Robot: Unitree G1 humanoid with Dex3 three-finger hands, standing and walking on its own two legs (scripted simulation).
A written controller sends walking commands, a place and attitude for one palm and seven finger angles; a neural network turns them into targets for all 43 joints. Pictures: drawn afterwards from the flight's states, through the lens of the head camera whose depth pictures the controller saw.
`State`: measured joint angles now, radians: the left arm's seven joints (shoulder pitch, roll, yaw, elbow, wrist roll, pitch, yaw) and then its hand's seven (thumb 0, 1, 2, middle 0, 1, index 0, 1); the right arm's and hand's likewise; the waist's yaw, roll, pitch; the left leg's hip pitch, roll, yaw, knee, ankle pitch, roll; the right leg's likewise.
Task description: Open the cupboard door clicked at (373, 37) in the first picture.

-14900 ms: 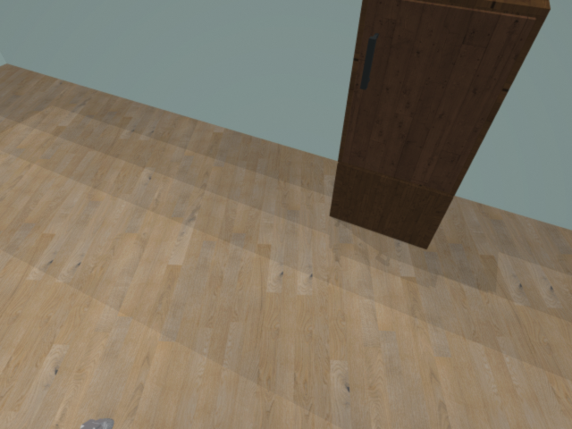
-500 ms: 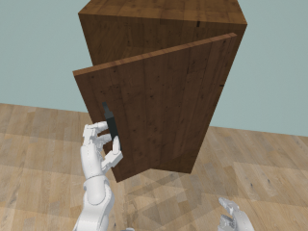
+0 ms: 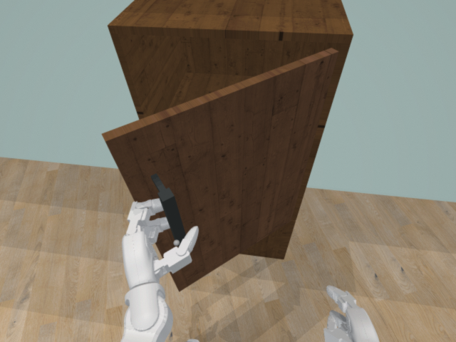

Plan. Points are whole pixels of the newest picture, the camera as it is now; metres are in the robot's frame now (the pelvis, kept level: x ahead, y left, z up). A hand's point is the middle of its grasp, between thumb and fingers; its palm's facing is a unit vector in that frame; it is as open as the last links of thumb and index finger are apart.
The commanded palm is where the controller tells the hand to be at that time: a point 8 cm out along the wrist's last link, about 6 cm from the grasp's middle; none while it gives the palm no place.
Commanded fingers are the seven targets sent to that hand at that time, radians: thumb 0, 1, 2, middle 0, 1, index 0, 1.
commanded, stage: open thumb and fingers to let go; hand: left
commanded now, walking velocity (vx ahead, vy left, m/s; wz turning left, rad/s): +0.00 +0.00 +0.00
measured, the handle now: (169, 213) +0.32 +0.12 +0.07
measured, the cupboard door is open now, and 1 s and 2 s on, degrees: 41 42 42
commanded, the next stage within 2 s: slide the hand sideways off the handle in 0.50 s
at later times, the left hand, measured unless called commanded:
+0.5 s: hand (182, 247) +0.26 +0.09 +0.06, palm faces +0.29 -0.96 +0.01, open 15.2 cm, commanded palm +0.22 +0.15 +0.06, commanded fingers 0.00 -0.50 0.30 -0.15 -0.30 -0.15 -0.30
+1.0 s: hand (167, 273) +0.22 +0.11 +0.06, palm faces -0.13 -0.99 +0.01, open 16.4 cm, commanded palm +0.21 +0.17 +0.06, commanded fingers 0.00 -0.50 0.30 -0.15 -0.30 -0.15 -0.30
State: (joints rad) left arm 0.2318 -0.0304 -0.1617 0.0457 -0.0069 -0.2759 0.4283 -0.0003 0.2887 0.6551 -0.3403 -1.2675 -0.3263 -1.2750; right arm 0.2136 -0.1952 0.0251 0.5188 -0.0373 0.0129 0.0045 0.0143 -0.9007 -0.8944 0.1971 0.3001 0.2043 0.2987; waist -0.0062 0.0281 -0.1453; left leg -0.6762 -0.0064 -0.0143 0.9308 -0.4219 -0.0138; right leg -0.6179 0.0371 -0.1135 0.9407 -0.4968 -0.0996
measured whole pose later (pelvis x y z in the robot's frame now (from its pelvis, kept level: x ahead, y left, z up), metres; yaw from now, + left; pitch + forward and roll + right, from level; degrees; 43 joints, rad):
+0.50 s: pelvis +0.01 +0.01 +0.00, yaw -1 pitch +11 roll +1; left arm 0.32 -0.05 -0.24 -0.03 0.05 -0.27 0.46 -0.01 -0.49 0.30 -0.23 -0.67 -0.26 -0.68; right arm 0.23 -0.20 0.02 0.49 -0.05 0.01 0.02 0.01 -0.90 -0.89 0.20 0.30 0.20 0.30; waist -0.01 0.03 -0.15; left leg -0.69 -0.01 0.00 0.96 -0.45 0.00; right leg -0.63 0.03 -0.10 0.96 -0.52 -0.08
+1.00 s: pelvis +0.00 +0.03 -0.01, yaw -1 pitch +11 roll +0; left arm 0.40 0.11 -0.16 -0.12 -0.10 -0.33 -0.02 -0.01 -0.50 0.30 -0.16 -0.30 -0.14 -0.30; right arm 0.28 -0.25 0.01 0.41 0.01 -0.04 0.00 0.01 -0.90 -0.89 0.20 0.30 0.20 0.30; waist -0.02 0.03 -0.13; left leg -0.74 -0.01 0.01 1.01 -0.46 0.02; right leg -0.67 0.03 -0.09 1.00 -0.52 -0.07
